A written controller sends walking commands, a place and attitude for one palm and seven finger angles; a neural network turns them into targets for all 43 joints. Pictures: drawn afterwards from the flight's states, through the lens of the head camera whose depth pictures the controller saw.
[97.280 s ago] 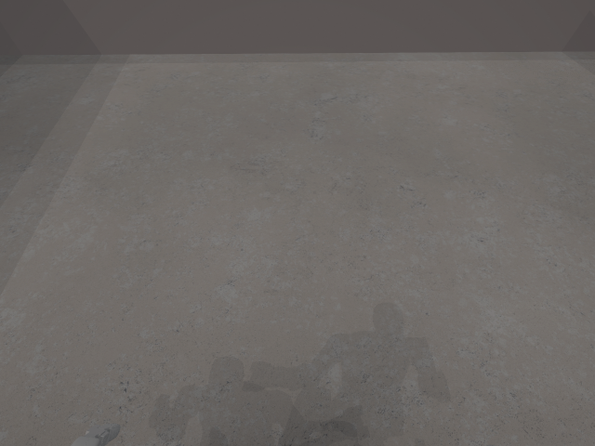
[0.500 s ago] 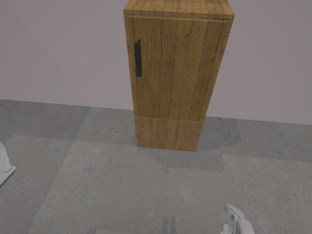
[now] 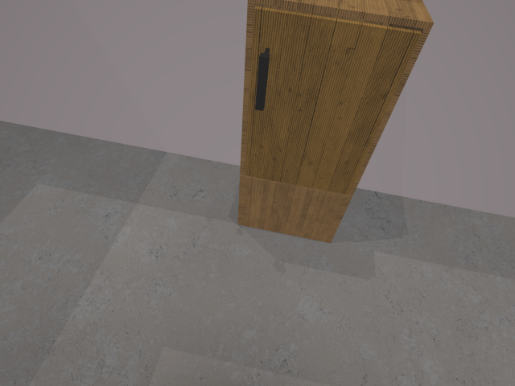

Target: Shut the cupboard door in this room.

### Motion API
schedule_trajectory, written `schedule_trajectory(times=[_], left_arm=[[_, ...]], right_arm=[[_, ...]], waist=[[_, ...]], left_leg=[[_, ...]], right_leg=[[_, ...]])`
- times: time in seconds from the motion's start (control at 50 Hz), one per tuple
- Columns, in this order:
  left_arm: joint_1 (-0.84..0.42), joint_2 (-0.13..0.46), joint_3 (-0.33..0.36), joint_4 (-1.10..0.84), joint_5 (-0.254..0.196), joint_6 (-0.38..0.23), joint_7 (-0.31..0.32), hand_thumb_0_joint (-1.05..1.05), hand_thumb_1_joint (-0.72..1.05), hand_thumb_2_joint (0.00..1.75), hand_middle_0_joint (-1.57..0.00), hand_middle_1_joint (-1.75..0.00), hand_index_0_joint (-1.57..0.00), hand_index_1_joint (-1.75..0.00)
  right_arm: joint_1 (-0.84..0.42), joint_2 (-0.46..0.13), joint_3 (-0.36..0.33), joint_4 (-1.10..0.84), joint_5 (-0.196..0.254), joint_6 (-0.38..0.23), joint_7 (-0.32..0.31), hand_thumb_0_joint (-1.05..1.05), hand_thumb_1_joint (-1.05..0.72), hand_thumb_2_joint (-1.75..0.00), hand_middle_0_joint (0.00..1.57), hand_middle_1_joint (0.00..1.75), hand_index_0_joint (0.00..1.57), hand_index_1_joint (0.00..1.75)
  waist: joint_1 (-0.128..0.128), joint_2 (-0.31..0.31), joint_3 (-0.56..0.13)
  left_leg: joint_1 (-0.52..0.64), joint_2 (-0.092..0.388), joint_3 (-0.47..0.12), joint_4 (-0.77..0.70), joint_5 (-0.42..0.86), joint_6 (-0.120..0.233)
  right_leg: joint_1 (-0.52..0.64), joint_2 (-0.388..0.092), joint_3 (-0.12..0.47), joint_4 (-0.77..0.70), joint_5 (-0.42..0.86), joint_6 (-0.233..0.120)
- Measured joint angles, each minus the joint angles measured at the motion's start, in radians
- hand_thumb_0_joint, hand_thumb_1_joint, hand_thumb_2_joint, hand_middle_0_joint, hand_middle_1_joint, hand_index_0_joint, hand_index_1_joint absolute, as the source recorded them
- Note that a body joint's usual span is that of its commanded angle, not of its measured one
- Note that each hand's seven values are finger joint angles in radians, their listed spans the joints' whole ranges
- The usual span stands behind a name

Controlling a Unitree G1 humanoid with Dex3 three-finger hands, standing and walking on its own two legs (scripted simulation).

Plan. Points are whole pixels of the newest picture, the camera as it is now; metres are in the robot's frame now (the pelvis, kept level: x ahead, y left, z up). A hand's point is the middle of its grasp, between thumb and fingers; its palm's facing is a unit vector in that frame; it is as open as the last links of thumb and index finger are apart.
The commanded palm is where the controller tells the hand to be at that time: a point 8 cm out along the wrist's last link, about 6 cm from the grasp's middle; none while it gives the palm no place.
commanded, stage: let the arm hang, fingers relaxed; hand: left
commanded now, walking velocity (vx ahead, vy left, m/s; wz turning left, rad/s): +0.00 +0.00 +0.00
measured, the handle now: (263, 79) +0.87 +0.04 +0.03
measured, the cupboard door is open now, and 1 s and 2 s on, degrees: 0 0 0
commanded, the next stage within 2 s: look to check the result in 0.68 s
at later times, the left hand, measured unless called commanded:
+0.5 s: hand out of the picture -0.01 +0.19 -0.17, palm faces -0.01 -0.98 -0.20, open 7.4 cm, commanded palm none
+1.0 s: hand out of the picture -0.01 +0.18 -0.17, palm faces -0.01 -0.98 -0.20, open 7.4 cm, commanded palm none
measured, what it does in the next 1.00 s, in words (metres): stands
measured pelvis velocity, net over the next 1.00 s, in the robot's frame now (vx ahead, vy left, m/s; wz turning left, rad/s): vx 0.01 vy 0.01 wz -0.04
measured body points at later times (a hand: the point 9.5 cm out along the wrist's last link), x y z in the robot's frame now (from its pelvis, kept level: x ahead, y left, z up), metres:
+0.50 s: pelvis +0.00 +0.01 +0.01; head -0.01 +0.01 +0.46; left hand -0.01 +0.24 -0.15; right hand -0.03 -0.20 -0.16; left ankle +0.05 +0.11 -0.74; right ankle +0.01 -0.11 -0.74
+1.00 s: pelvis +0.01 +0.01 +0.01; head +0.01 +0.01 +0.46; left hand +0.00 +0.23 -0.15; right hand -0.01 -0.21 -0.16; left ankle +0.05 +0.11 -0.74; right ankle +0.01 -0.11 -0.74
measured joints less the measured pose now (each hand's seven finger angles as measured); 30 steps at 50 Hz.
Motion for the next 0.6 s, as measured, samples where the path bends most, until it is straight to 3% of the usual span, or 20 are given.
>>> schedule_trajectory(times=[0.24,0.6], left_arm=[[0.027,-0.016,0.001,0.172,0.0,-0.019,0.008,0.0,0.92,0.9,-0.2,-0.3,-0.2,-0.3],[-0.028,-0.075,-0.005,0.19,-0.001,-0.039,0.016,0.0,0.91,0.9,-0.2,-0.3,-0.2,-0.3]], right_arm=[[0.059,0.033,-0.013,0.116,0.01,-0.014,-0.009,0.01,-0.91,-0.9,0.2,0.3,0.2,0.3],[0.072,0.058,-0.021,0.165,0.012,-0.03,-0.017,0.01,-0.91,-0.9,0.2,0.3,0.2,0.3]], waist=[[-0.006,0.069,-0.017],[-0.018,0.035,-0.031]], left_leg=[[0.054,-0.023,0.039,-0.095,0.047,0.022],[0.082,-0.024,0.057,-0.119,0.049,0.021]], right_leg=[[0.027,-0.019,0.036,-0.064,0.045,0.021],[0.037,-0.02,0.054,-0.065,0.041,0.022]])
